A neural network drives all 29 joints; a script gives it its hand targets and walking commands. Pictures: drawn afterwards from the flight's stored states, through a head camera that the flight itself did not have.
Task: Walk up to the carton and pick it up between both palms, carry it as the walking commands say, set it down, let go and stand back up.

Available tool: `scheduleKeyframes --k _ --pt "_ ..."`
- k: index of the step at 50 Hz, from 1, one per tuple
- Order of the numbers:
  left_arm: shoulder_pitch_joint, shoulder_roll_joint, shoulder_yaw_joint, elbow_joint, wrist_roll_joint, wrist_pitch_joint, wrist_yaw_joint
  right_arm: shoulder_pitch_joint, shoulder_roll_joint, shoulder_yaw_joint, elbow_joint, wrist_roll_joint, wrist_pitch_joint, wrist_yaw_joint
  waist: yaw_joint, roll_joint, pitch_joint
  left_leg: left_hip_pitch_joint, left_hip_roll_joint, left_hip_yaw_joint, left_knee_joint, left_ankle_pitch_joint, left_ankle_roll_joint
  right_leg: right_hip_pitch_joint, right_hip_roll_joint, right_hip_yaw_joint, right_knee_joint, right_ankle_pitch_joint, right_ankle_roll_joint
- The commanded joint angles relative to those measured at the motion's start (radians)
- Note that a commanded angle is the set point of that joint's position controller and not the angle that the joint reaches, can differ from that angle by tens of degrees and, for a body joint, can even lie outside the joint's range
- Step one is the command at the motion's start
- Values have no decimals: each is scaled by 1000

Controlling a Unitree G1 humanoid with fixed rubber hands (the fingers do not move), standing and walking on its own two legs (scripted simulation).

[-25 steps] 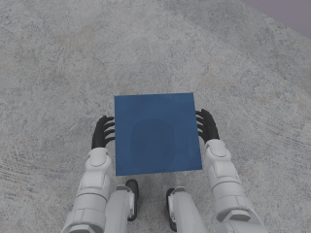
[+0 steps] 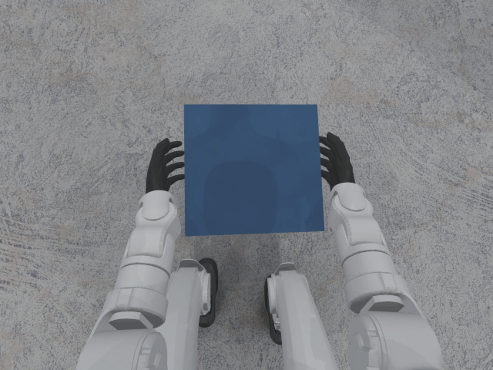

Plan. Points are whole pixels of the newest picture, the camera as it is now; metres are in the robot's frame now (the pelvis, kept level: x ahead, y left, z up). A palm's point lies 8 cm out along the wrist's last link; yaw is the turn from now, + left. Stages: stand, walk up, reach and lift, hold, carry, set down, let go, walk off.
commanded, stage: set down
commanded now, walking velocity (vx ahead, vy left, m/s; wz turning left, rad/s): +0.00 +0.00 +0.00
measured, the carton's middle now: (246, 177) +0.43 -0.01 -0.18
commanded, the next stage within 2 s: none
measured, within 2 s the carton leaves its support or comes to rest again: rests again in 1.68 s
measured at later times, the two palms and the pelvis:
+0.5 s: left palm (169, 186) +0.42 +0.14 -0.19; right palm (320, 178) +0.43 -0.16 -0.19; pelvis +0.00 -0.01 -0.05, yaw +1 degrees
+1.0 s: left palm (182, 191) +0.43 +0.13 -0.30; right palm (305, 180) +0.45 -0.16 -0.29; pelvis -0.05 -0.01 -0.11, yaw +1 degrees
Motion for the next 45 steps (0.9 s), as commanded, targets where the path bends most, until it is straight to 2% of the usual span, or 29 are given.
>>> scheduleKeyframes --k 1,2,3,7,8,9,11,12,13,14,16,19,20,21,22,23,30,31,32,33,34,35,36,38,40,42,43,44,45 --pt "-672 -615 -513 -148 -109 -65 -74 -648 570 354 -198 100 -78 93 4 37 -1005 873 -118 -127 70 81 -67 184 121 -57 -55 9 -20" --pt "-710 -585 -524 -230 -134 -84 -75 -640 579 387 -211 114 -86 74 19 12 -1044 825 -126 -109 92 100 -65 261 116 -49 -50 59 -20" --pt "-705 -571 -533 -215 -139 -81 -73 -645 583 385 -243 114 -85 68 -7 -49 -1081 828 -129 -108 109 106 -55 267 119 -58 -46 72 -9" --pt "-715 -477 -494 -233 -157 -84 -51 -658 508 408 -242 132 -79 37 46 -39 -1079 743 -130 -87 136 130 -55 298 120 -56 -10 84 -7" --pt "-682 -481 -504 -215 -160 -87 -53 -632 516 401 -253 135 -80 23 17 -58 -1091 769 -131 -88 153 162 -47 326 113 -52 -5 135 -4" --pt "-727 -425 -490 -248 -175 -103 -49 -640 530 398 -220 149 -83 19 34 -39 -1065 717 -140 -75 172 150 -41 311 117 -46 8 126 0" --pt "-648 -405 -455 -152 -146 -91 -42 -655 472 399 -243 144 -86 5 62 -52 -1022 658 -138 -57 180 160 -43 315 118 -49 25 126 5" --pt "-701 -406 -473 -154 -162 -98 -42 -647 456 378 -198 131 -89 0 10 -47 -990 659 -134 -72 179 136 -44 252 115 -54 34 85 -2" --pt "-706 -394 -460 -165 -163 -93 -35 -624 441 374 -186 137 -87 0 36 -25 -965 669 -131 -86 159 123 -52 246 114 -64 34 89 -8" --pt "-761 -379 -486 -163 -197 -100 -35 -643 410 364 -179 132 -92 -10 -13 -49 -1020 669 -132 -84 177 77 -51 265 112 -66 27 60 -11" --pt "-707 -331 -451 -204 -186 -101 -21 -632 339 372 -212 172 -92 -28 45 1 -1066 690 -137 -59 190 129 -61 274 106 -75 50 113 -14" --pt "-715 -276 -418 -159 -202 -112 0 -582 283 311 -115 130 -96 -39 -15 -17 -972 658 -128 -100 200 122 -57 168 111 -83 79 73 -18" --pt "-724 -288 -458 -175 -211 -111 -2 -650 297 365 -193 180 -106 -37 42 -9 -1053 714 -132 -81 203 182 -54 210 113 -80 81 120 -16" --pt "-751 -254 -448 -213 -227 -113 2 -707 236 373 -297 199 -117 -44 21 -34 -1112 711 -131 -79 222 172 -52 240 109 -87 94 121 -14" --pt "-720 -249 -445 -158 -222 -111 7 -650 222 358 -176 185 -104 -49 18 -8 -1030 669 -130 -83 206 147 -57 214 97 -86 112 109 -20" --pt "-703 -194 -409 -194 -224 -120 14 -683 185 365 -279 201 -117 -61 30 -34 -1082 660 -133 -73 238 202 -49 246 105 -79 103 166 -14" --pt "-811 -177 -467 -226 -269 -118 32 -728 103 376 -249 241 -116 -70 5 13 -1180 708 -110 -100 289 230 -60 166 94 -94 177 158 -37" --pt "-821 -158 -449 -275 -262 -114 35 -750 120 401 -291 258 -113 -68 42 3 -1226 761 -117 -105 297 253 -50 173 98 -103 187 173 -30" --pt "-801 -156 -445 -219 -263 -114 36 -749 131 406 -264 264 -112 -70 24 -22 -1195 713 -109 -101 301 193 -49 195 86 -99 176 154 -31" --pt "-828 -136 -449 -273 -250 -111 40 -786 130 435 -332 286 -107 -74 57 -13 -1310 764 -108 -104 322 290 -43 224 94 -88 211 239 -34" --pt "-826 -131 -449 -287 -261 -105 47 -781 94 397 -333 291 -104 -78 14 6 -1367 777 -109 -83 338 277 -51 233 87 -118 215 227 -33" --pt "-847 -132 -472 -288 -274 -91 46 -852 96 447 -396 310 -99 -84 38 1 -1430 811 -112 -96 348 300 -40 256 77 -105 231 234 -29" --pt "-885 -125 -495 -318 -293 -80 43 -848 91 434 -378 316 -83 -93 3 6 -1461 821 -109 -94 351 252 -46 288 73 -115 229 205 -30" --pt "-900 -105 -482 -311 -302 -57 58 -902 84 486 -405 353 -58 -99 8 -21 -1580 870 -106 -85 379 197 -41 380 60 -111 231 188 -36" --pt "-1020 -44 -494 -436 -346 -40 64 -963 46 547 -467 368 -30 -107 2 -44 -1807 956 -108 -66 428 283 -43 554 62 -109 264 266 -35" --pt "-1101 -72 -567 -512 -367 -32 51 -952 55 528 -477 399 -22 -96 -33 28 -1802 1090 -93 -110 471 436 -58 463 70 -109 303 368 -46" --pt "-1156 -48 -540 -534 -353 -27 47 -1012 55 515 -490 403 -14 -87 3 53 -1781 1110 -90 -114 475 409 -53 413 72 -98 315 305 -49" --pt "-1199 -57 -534 -463 -361 -9 33 -1060 38 490 -459 393 1 -82 -4 61 -1695 1031 -87 -105 473 291 -45 380 69 -85 312 208 -53" --pt "-1237 -42 -501 -416 -349 3 27 -1117 81 508 -407 392 19 -75 32 7 -1566 900 -89 -75 457 172 -35 360 68 -73 294 110 -46"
